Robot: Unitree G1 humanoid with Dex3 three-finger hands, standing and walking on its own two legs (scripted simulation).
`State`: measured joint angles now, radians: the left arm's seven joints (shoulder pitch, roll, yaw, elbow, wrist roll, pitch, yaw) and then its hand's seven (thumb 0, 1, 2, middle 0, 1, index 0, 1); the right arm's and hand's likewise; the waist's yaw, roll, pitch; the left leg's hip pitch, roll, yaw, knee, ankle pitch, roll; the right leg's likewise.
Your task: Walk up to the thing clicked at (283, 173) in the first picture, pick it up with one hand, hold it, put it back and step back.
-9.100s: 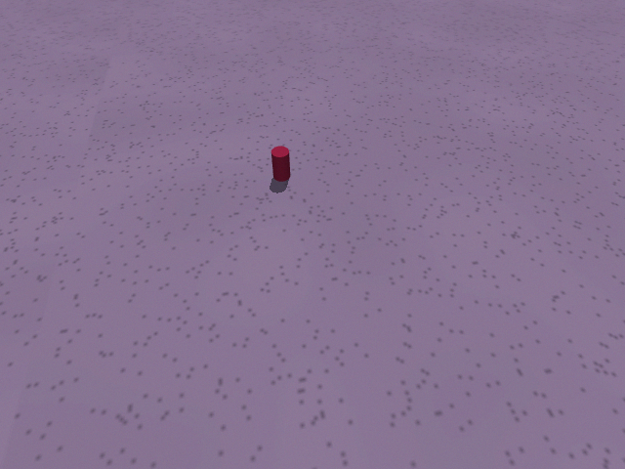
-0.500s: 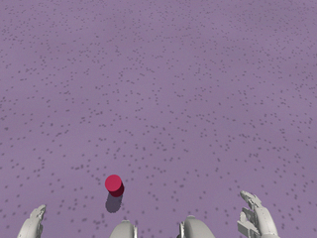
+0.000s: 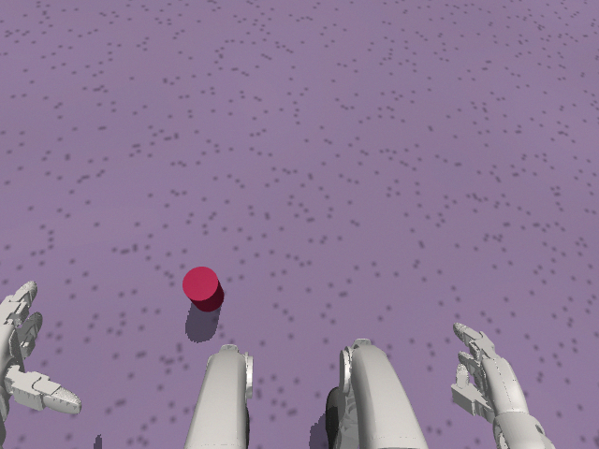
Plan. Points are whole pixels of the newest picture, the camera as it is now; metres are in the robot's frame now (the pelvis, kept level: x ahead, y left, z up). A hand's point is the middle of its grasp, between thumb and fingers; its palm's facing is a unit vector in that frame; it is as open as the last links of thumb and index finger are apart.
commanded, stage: go down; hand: left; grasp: from the side
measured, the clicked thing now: (204, 290) +0.42 +0.21 -0.52
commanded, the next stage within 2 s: approach in 1.84 s
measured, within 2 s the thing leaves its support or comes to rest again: neither
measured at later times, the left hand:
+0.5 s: hand (56, 317) +0.29 +0.37 -0.16, palm faces +0.16 -0.97 -0.17, open 17.3 cm
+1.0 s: hand (59, 305) +0.32 +0.39 -0.20, palm faces +0.16 -0.98 -0.12, open 17.4 cm
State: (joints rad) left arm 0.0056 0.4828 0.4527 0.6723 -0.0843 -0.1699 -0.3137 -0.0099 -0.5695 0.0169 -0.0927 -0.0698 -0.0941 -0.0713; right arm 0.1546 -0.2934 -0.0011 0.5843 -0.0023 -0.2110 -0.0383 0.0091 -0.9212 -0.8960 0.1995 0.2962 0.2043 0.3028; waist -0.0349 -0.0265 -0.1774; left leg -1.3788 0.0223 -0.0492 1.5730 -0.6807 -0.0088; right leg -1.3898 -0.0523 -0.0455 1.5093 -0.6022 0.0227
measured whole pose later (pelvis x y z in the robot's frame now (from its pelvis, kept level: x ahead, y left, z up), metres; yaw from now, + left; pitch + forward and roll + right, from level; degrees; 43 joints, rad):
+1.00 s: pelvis -0.06 +0.00 -0.18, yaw -3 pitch +33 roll -6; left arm -0.48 0.79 0.77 1.02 -0.17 -0.39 -0.65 -0.01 -0.53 0.05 -0.06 -0.07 -0.06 -0.08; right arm 0.10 -0.35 0.08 0.68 -0.02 -0.18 -0.02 0.01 -0.92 -0.90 0.20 0.30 0.21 0.30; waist -0.08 -0.03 -0.12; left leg -2.04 0.00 -0.10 2.18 -0.72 -0.01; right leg -2.02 -0.06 -0.05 2.08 -0.62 0.02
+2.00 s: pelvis -0.07 +0.01 -0.23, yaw -4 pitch +30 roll -8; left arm -0.57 0.89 0.84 1.09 -0.18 -0.43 -0.71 -0.01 -0.52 0.08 -0.06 -0.08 -0.05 -0.09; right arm 0.10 -0.38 0.12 0.67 -0.04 -0.16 0.00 0.01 -0.92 -0.90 0.20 0.30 0.21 0.30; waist -0.11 -0.04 -0.07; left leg -2.15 -0.01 -0.12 2.33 -0.71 0.00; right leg -2.12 -0.06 -0.06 2.20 -0.60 0.03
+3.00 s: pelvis -0.09 +0.03 -0.31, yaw -12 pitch +12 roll -18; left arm -0.62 0.82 0.57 1.49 -0.12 -1.12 -0.22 -0.02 -0.59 0.02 -0.07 -0.07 -0.07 -0.08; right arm -0.15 -0.41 0.48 0.58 -0.34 -0.03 0.13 0.00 -0.95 -0.90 0.20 0.30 0.21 0.30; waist -0.25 -0.25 0.29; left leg -2.19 -0.02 -0.33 2.67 -0.71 0.02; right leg -2.07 0.01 -0.21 2.36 -0.53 0.06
